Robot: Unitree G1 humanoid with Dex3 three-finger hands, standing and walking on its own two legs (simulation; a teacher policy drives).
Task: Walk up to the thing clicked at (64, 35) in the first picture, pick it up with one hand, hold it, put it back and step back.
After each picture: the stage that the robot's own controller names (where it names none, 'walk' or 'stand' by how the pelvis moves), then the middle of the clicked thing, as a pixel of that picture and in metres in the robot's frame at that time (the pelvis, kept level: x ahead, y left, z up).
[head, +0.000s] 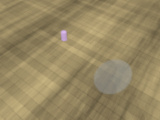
stand; (63, 35) +1.49 +0.22 -0.72
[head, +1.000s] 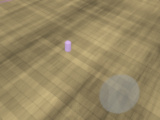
walk; (67, 46) +1.35 +0.14 -0.71
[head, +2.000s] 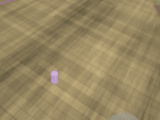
walk; (54, 77) +0.86 +0.16 -0.71
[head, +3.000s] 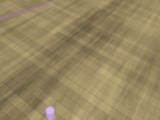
walk; (50, 113) +0.53 +0.19 -0.71
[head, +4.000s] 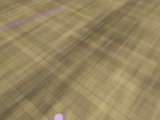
stand; out of the picture +0.48 +0.20 -0.70
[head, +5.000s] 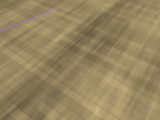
stand; out of the picture +0.43 +0.22 -0.72
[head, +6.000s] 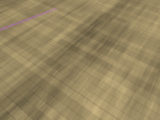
stand; out of the picture +0.44 +0.22 -0.73
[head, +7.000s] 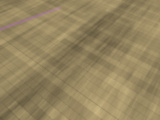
stand; out of the picture +0.43 +0.21 -0.73
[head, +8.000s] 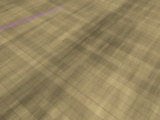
stand; out of the picture +0.43 +0.20 -0.73
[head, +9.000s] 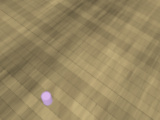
go down; (47, 98) +0.47 +0.22 -0.63
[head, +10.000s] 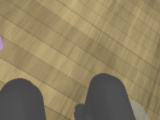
go down; out of the picture +0.50 +0.30 -0.28
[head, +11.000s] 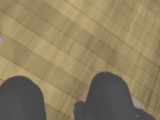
close in; out of the picture +0.50 +0.31 -0.28
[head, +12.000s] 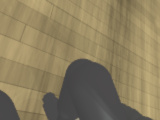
close; out of the picture +0.47 +0.35 -0.22
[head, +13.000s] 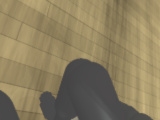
close; out of the picture +0.46 +0.35 -0.23
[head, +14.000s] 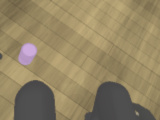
lift; (27, 54) +0.48 +0.24 -0.31
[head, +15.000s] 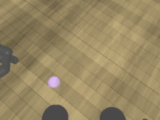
lift; (53, 82) +0.46 +0.18 -0.50
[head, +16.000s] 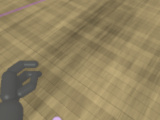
hold; out of the picture +0.42 +0.18 -0.66
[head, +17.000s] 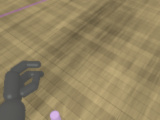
hold; (55, 118) +0.44 +0.19 -0.67
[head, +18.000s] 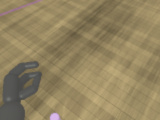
hold; out of the picture +0.43 +0.19 -0.68
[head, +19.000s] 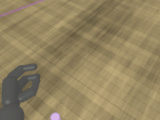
hold; (56, 119) +0.44 +0.19 -0.68
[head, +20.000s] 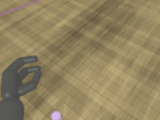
hold; (56, 118) +0.44 +0.18 -0.67
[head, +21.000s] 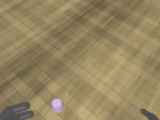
hold; (57, 105) +0.45 +0.18 -0.61
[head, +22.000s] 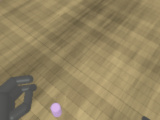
hold; (56, 110) +0.43 +0.17 -0.63
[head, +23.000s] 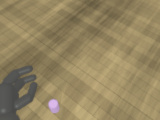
close; (54, 106) +0.45 +0.18 -0.63
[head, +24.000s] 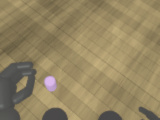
close; (50, 84) +0.46 +0.19 -0.51
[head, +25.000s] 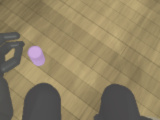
close; (37, 56) +0.50 +0.22 -0.33
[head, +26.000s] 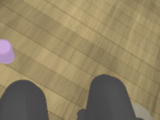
hold; (4, 52) +0.48 +0.27 -0.26
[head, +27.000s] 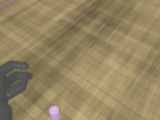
close; (54, 113) +0.45 +0.18 -0.63
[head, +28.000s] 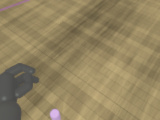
close; (55, 116) +0.44 +0.19 -0.67
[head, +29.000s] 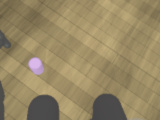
crouch; (36, 66) +0.49 +0.21 -0.43
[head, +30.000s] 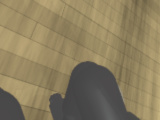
lower; out of the picture +0.47 +0.30 -0.23
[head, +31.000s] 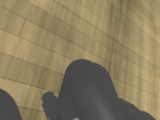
lower; out of the picture +0.46 +0.31 -0.23
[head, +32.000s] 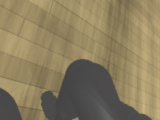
lower; out of the picture +0.46 +0.31 -0.23
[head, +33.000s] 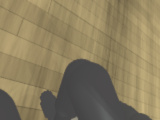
lower; out of the picture +0.46 +0.32 -0.23
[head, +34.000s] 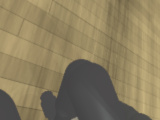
lower; out of the picture +0.46 +0.32 -0.23
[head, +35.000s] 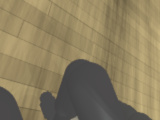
loosen; out of the picture +0.46 +0.31 -0.23
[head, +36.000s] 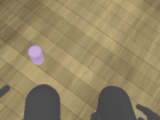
walk; (36, 55) +0.51 +0.23 -0.37
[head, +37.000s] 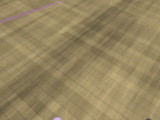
stand; out of the picture +0.44 +0.17 -0.66
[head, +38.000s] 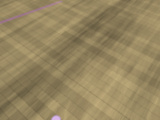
stand; out of the picture +0.45 +0.18 -0.67
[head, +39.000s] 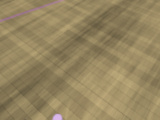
stand; out of the picture +0.45 +0.18 -0.67
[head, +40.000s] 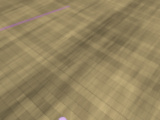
stand; out of the picture +0.46 +0.16 -0.72
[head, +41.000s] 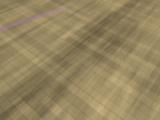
stand; out of the picture +0.43 +0.17 -0.73
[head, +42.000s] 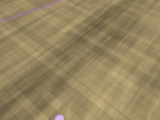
walk; out of the picture +0.44 +0.17 -0.72
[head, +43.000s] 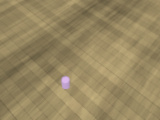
walk; (65, 82) +0.65 +0.13 -0.71
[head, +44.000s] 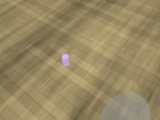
walk; (65, 60) +0.94 +0.20 -0.71
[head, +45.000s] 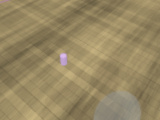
stand; (63, 59) +1.06 +0.18 -0.70
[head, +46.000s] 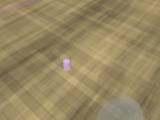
stand; (66, 64) +1.06 +0.17 -0.72
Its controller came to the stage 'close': yes
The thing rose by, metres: 0.01
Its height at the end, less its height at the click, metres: +0.00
